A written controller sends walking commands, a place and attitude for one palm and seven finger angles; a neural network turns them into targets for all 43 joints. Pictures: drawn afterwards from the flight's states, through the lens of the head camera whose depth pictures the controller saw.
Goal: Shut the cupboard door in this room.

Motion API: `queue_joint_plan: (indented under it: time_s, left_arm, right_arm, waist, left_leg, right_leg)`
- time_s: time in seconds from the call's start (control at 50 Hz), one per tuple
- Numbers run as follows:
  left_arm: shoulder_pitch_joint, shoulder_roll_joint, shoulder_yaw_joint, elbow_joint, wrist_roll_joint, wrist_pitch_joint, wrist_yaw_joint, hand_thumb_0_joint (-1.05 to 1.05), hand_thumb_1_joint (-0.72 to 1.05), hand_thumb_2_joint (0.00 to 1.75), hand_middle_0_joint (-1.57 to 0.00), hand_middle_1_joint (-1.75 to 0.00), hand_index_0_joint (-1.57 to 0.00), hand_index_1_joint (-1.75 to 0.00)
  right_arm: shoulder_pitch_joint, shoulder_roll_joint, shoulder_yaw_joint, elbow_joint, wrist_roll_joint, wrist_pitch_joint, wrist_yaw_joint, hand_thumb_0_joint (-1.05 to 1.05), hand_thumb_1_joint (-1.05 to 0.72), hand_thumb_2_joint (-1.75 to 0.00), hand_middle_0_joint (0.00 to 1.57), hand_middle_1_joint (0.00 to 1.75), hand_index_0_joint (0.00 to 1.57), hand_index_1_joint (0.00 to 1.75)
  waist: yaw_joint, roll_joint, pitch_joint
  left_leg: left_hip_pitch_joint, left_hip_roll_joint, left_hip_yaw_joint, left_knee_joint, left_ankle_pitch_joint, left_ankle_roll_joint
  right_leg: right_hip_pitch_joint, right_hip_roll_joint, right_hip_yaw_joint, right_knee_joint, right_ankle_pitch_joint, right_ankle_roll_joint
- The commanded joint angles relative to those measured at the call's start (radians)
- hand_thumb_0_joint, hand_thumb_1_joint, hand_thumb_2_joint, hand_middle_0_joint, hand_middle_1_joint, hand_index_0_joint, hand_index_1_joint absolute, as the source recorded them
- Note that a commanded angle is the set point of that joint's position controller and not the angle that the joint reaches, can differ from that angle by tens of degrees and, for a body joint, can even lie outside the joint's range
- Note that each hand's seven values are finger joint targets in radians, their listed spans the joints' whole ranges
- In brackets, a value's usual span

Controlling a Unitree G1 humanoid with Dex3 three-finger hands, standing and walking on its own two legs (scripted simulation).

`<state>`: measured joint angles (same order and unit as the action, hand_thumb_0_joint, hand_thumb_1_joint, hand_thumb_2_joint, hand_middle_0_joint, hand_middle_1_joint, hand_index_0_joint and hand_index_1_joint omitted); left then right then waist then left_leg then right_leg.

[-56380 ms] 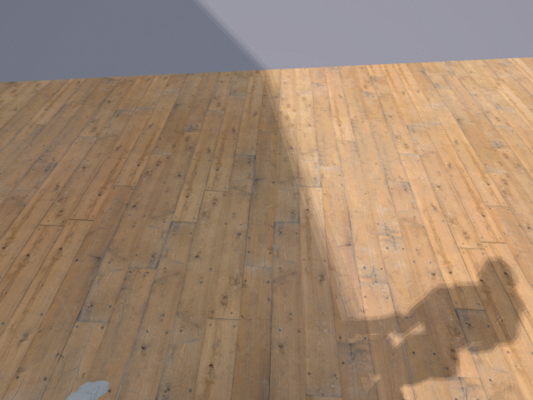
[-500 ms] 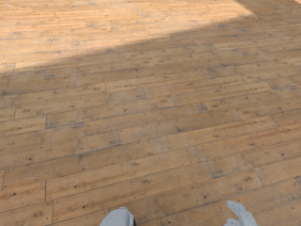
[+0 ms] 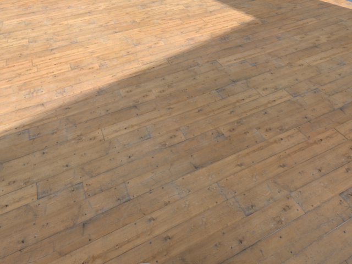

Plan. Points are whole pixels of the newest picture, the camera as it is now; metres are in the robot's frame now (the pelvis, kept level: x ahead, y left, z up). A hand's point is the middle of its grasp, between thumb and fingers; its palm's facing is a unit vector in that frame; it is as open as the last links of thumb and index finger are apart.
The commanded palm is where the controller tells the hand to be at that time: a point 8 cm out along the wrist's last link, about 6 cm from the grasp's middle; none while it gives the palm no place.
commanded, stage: turn to face it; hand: left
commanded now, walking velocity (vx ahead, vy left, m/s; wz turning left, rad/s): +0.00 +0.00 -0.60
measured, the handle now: out of the picture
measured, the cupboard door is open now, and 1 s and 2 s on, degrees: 48 48 48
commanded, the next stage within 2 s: none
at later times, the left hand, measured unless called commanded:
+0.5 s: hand (93, 252) +0.16 +0.24 -0.16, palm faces -0.22 -0.95 -0.24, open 7.4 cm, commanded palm none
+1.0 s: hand (139, 239) +0.20 +0.12 -0.14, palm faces -0.53 -0.81 -0.23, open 7.4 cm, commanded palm none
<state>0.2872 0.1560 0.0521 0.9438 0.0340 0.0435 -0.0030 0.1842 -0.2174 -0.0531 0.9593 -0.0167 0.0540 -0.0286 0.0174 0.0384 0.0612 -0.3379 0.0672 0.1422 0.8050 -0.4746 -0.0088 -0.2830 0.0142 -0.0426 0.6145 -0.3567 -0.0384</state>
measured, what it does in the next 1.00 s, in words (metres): steps on the spot, turning right: left foot, then right foot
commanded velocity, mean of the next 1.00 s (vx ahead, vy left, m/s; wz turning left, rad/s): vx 0.00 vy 0.00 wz -0.60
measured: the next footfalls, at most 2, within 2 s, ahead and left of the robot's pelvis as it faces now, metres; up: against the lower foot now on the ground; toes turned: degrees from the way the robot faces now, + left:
left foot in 0.36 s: +0.11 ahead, +0.15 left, +0.00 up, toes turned -11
right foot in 0.76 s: +0.00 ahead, -0.10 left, +0.00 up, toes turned -31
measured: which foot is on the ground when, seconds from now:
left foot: up 0.00-0.34, down 0.36-0.76, up 0.78-1.00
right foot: down 0.00-0.36, up 0.38-0.74, down 0.76-1.00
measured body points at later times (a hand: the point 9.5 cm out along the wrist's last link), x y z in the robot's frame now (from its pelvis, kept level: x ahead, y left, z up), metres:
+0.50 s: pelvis +0.03 +0.05 +0.01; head +0.07 +0.06 +0.46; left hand +0.17 +0.29 -0.14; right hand +0.06 -0.21 -0.11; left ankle +0.07 +0.15 -0.73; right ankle -0.04 -0.07 -0.65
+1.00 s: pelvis +0.02 +0.01 +0.01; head +0.06 -0.03 +0.46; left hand +0.23 +0.17 -0.12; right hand -0.07 -0.26 -0.13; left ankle +0.10 +0.13 -0.65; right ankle -0.03 -0.08 -0.73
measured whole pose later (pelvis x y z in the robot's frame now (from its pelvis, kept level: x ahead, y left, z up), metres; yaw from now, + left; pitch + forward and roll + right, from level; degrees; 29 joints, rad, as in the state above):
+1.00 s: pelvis +0.02 +0.01 +0.01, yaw -33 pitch +1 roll +0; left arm 0.20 0.19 0.04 0.87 0.02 0.04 0.00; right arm 0.19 -0.26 -0.05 0.90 -0.02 0.06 -0.02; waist -0.02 0.02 0.08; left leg -0.52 0.07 0.02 1.06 -0.37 -0.10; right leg -0.25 0.03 0.03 0.49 -0.26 -0.03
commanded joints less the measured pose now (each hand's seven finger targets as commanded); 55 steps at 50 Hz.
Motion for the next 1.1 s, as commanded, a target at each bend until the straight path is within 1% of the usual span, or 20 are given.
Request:
queue_joint_plan:
  time_s: [0.0,0.08,0.2,0.26,0.3,0.34,0.36,0.38,0.4,0.48,0.64,0.7,0.72,0.74,0.76,0.78,0.8,0.88,1.02,1.08]
  left_arm:
    - [0.048,0.205,0.061,-0.059,-0.009,-0.031,0.036,0.00,0.90,0.90,-0.20,-0.30,-0.20,-0.30]
    - [0.047,0.201,0.060,-0.070,-0.012,-0.039,0.034,0.00,0.90,0.90,-0.20,-0.30,-0.20,-0.30]
    - [0.041,0.238,0.073,-0.068,-0.004,-0.028,0.026,0.00,0.90,0.90,-0.20,-0.30,-0.20,-0.30]
    - [-0.029,0.257,0.080,-0.095,-0.003,-0.018,0.022,0.00,0.90,0.90,-0.20,-0.30,-0.20,-0.30]
    - [-0.088,0.236,0.074,-0.110,-0.012,-0.010,0.020,0.00,0.90,0.90,-0.20,-0.30,-0.20,-0.30]
    - [-0.055,0.148,0.053,-0.145,-0.029,-0.004,0.007,0.00,0.90,0.90,-0.20,-0.30,-0.20,-0.30]
    - [-0.083,0.185,0.056,-0.150,-0.020,-0.001,0.005,0.00,0.90,0.90,-0.20,-0.30,-0.20,-0.30]
    - [-0.060,0.186,0.062,-0.157,-0.013,-0.002,-0.004,0.00,0.90,0.90,-0.20,-0.30,-0.20,-0.30]
    - [-0.071,0.195,0.070,-0.142,-0.002,0.006,-0.010,0.00,0.90,0.90,-0.20,-0.30,-0.20,-0.30]
    - [-0.092,0.173,0.064,-0.142,-0.010,0.023,-0.033,0.00,0.90,0.90,-0.20,-0.30,-0.20,-0.30]
    - [-0.154,0.145,0.042,-0.175,-0.012,0.011,-0.040,0.00,0.90,0.90,-0.20,-0.30,-0.20,-0.30]
    - [-0.040,0.185,0.051,-0.145,-0.012,-0.002,-0.034,0.00,0.90,0.90,-0.20,-0.30,-0.20,-0.30]
    - [0.022,0.266,0.065,-0.125,-0.004,-0.016,-0.026,0.00,0.90,0.90,-0.20,-0.30,-0.20,-0.30]
    - [0.043,0.367,0.083,-0.116,0.000,-0.026,-0.009,0.00,0.90,0.90,-0.20,-0.30,-0.20,-0.30]
    - [0.066,0.372,0.080,-0.112,-0.014,-0.022,0.003,0.00,0.90,0.90,-0.20,-0.30,-0.20,-0.30]
    - [0.019,0.339,0.074,-0.127,-0.013,-0.018,0.006,0.00,0.90,0.90,-0.20,-0.30,-0.20,-0.30]
    - [-0.050,0.302,0.075,-0.137,-0.012,-0.022,0.018,0.00,0.90,0.90,-0.20,-0.30,-0.20,-0.30]
    - [-0.089,0.248,0.051,-0.151,-0.017,-0.033,0.015,0.00,0.90,0.90,-0.20,-0.30,-0.20,-0.30]
    - [-0.053,0.270,0.066,-0.134,-0.003,-0.025,0.014,0.00,0.90,0.90,-0.20,-0.30,-0.20,-0.30]
    - [-0.091,0.274,0.071,-0.136,-0.006,-0.017,0.011,0.00,0.90,0.90,-0.20,-0.30,-0.20,-0.30]
  right_arm:
    - [-0.049,-0.069,-0.020,-0.103,0.003,-0.026,-0.002,0.00,-0.90,-0.90,0.20,0.30,0.20,0.30]
    - [-0.044,-0.059,-0.015,-0.100,0.004,-0.029,-0.001,0.00,-0.90,-0.90,0.20,0.30,0.20,0.30]
    - [-0.077,-0.059,-0.014,-0.132,0.011,-0.033,-0.003,0.00,-0.90,-0.90,0.20,0.30,0.20,0.30]
    - [-0.026,-0.068,-0.015,-0.130,0.017,-0.038,-0.006,0.00,-0.90,-0.90,0.20,0.30,0.20,0.30]
    - [0.067,-0.090,-0.019,-0.105,0.018,-0.047,-0.007,0.00,-0.90,-0.90,0.20,0.30,0.20,0.30]
    - [0.133,-0.251,-0.043,-0.111,-0.006,-0.063,-0.016,0.00,-0.90,-0.90,0.20,0.30,0.20,0.30]
    - [0.131,-0.256,-0.039,-0.121,-0.014,-0.056,-0.018,0.00,-0.90,-0.90,0.20,0.30,0.20,0.30]
    - [0.077,-0.232,-0.029,-0.151,-0.019,-0.055,-0.012,0.00,-0.90,-0.90,0.20,0.30,0.20,0.30]
    - [0.015,-0.206,-0.023,-0.163,-0.020,-0.063,-0.013,0.00,-0.90,-0.90,0.20,0.30,0.20,0.30]
    - [0.015,-0.171,-0.012,-0.162,-0.018,-0.057,-0.019,0.00,-0.90,-0.90,0.20,0.30,0.20,0.30]
    - [0.083,-0.211,-0.040,-0.121,-0.016,-0.049,-0.003,0.00,-0.90,-0.90,0.20,0.30,0.20,0.30]
    - [0.039,-0.215,-0.048,-0.130,-0.005,-0.043,0.007,0.00,-0.90,-0.90,0.20,0.30,0.20,0.30]
    - [0.033,-0.165,-0.040,-0.146,0.005,-0.039,0.012,0.00,-0.90,-0.90,0.20,0.30,0.20,0.30]
    - [-0.010,-0.087,-0.018,-0.195,0.002,-0.037,0.016,0.00,-0.90,-0.90,0.20,0.30,0.20,0.30]
    - [-0.028,-0.128,-0.015,-0.197,0.002,-0.023,0.005,0.00,-0.90,-0.90,0.20,0.30,0.20,0.30]
    - [-0.045,-0.111,-0.018,-0.198,0.003,-0.021,0.007,0.00,-0.90,-0.90,0.20,0.30,0.20,0.30]
    - [-0.027,-0.113,-0.022,-0.181,0.002,-0.022,0.004,0.00,-0.90,-0.90,0.20,0.30,0.20,0.30]
    - [0.014,-0.118,-0.021,-0.135,-0.001,-0.020,0.011,0.00,-0.90,-0.90,0.20,0.30,0.20,0.30]
    - [-0.037,-0.095,-0.018,-0.168,0.007,-0.028,0.006,0.00,-0.90,-0.90,0.20,0.30,0.20,0.30]
    - [0.022,-0.089,-0.017,-0.156,0.014,-0.038,-0.001,0.00,-0.90,-0.90,0.20,0.30,0.20,0.30]
  waist:
    - [0.011,-0.233,-0.084]
    - [0.012,-0.120,-0.148]
    - [0.030,-0.182,-0.115]
    - [-0.004,-0.194,-0.103]
    - [-0.058,-0.155,-0.108]
    - [-0.062,0.292,-0.151]
    - [-0.073,0.194,-0.122]
    - [-0.040,0.109,-0.089]
    - [-0.017,0.160,-0.058]
    - [-0.015,0.127,-0.044]
    - [-0.056,0.188,-0.108]
    - [0.012,0.118,-0.137]
    - [0.046,-0.090,-0.156]
    - [0.062,-0.366,-0.107]
    - [0.073,-0.303,-0.117]
    - [0.047,-0.229,-0.059]
    - [0.013,-0.326,-0.081]
    - [-0.021,-0.179,-0.121]
    - [0.007,-0.152,-0.098]
    - [-0.023,-0.191,-0.108]
  left_leg:
    - [-0.296,-0.009,-0.158,0.359,-0.009,-0.037]
    - [-0.262,-0.010,-0.151,0.268,0.049,-0.066]
    - [-0.193,-0.039,-0.132,0.058,0.035,-0.070]
    - [-0.042,-0.056,-0.128,-0.118,0.088,-0.061]
    - [0.186,-0.043,-0.134,-0.356,0.280,-0.057]
    - [0.327,0.363,-0.521,-0.520,0.469,0.104]
    - [0.220,0.418,-0.542,-0.516,0.467,0.181]
    - [0.118,0.392,-0.490,-0.543,0.315,0.195]
    - [0.103,0.344,-0.448,-0.546,0.340,0.174]
    - [0.153,0.249,-0.221,-0.499,0.473,0.131]
    - [0.228,0.287,-0.104,-0.395,0.597,0.135]
    - [0.109,0.248,-0.023,-0.223,0.491,0.050]
    - [-0.022,0.163,0.037,-0.039,0.265,-0.015]
    - [-0.284,0.008,0.033,0.212,-0.168,-0.067]
    - [-0.293,0.025,-0.111,0.342,-0.154,-0.055]
    - [-0.338,0.039,-0.151,0.384,-0.079,-0.053]
    - [-0.360,0.048,-0.157,0.402,-0.022,-0.061]
    - [-0.249,0.031,-0.141,0.330,0.111,-0.085]
    - [-0.156,-0.012,-0.133,0.062,0.043,-0.078]
    - [-0.002,-0.044,-0.126,-0.159,0.110,-0.064]
  right_leg:
    - [0.234,-0.296,0.399,-0.250,0.698,-0.171]
    - [0.297,-0.253,0.318,-0.210,0.763,-0.158]
    - [0.257,-0.232,0.375,-0.183,0.762,-0.165]
    - [0.125,-0.208,0.398,-0.153,0.673,-0.137]
    - [-0.041,-0.136,0.356,-0.089,0.459,-0.060]
    - [-0.269,0.070,0.118,0.277,-0.264,0.056]
    - [-0.241,0.020,0.122,0.455,-0.293,0.058]
    - [-0.217,-0.008,0.113,0.535,-0.242,0.063]
    - [-0.265,-0.017,0.102,0.581,-0.201,0.070]
    - [-0.265,-0.041,0.054,0.542,-0.088,0.096]
    - [-0.112,-0.024,-0.051,0.162,-0.088,0.078]
    - [0.123,-0.021,-0.051,-0.124,0.160,0.046]
    - [0.246,-0.163,0.124,-0.263,0.277,0.002]
    - [0.278,-0.387,0.465,-0.301,0.574,-0.103]
    - [0.218,-0.426,0.460,-0.297,0.593,-0.169]
    - [0.189,-0.376,0.394,-0.304,0.510,-0.168]
    - [0.203,-0.327,0.410,-0.299,0.476,-0.153]
    - [0.172,-0.235,0.257,-0.239,0.590,-0.129]
    - [0.122,-0.247,0.390,-0.235,0.464,-0.169]
    - [0.048,-0.215,0.419,-0.174,0.505,-0.133]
